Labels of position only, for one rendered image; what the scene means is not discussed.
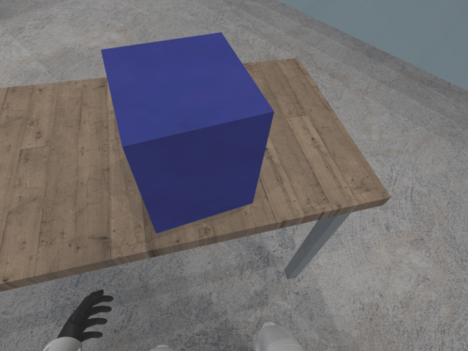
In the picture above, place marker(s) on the table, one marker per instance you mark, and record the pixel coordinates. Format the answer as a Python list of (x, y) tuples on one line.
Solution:
[(69, 203)]

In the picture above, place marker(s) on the carton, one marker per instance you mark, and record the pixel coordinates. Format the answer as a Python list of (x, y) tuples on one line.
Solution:
[(193, 126)]

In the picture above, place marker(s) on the left robot hand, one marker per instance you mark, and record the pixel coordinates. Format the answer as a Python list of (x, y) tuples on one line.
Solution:
[(78, 321)]

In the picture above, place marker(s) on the right robot thigh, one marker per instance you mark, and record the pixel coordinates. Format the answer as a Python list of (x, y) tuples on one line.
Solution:
[(276, 338)]

